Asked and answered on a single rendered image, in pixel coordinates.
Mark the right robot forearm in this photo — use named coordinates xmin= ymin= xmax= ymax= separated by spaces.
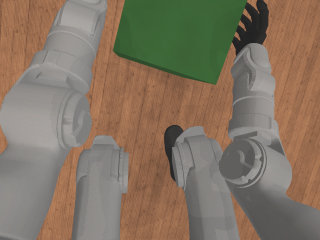
xmin=228 ymin=43 xmax=287 ymax=158

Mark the right robot shin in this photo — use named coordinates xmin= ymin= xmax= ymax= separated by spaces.
xmin=174 ymin=126 xmax=223 ymax=164

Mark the right robot upper arm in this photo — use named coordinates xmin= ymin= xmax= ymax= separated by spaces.
xmin=218 ymin=138 xmax=320 ymax=240

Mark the left robot upper arm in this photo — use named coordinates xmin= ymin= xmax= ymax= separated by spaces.
xmin=0 ymin=82 xmax=92 ymax=240

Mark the left robot forearm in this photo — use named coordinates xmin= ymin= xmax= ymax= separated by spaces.
xmin=0 ymin=0 xmax=108 ymax=132

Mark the right robot foot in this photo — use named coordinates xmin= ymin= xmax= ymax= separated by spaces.
xmin=164 ymin=125 xmax=183 ymax=181

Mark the robot right hand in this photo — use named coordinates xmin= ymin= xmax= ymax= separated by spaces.
xmin=232 ymin=0 xmax=269 ymax=56

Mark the carton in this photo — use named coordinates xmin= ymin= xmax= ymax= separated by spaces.
xmin=113 ymin=0 xmax=248 ymax=85

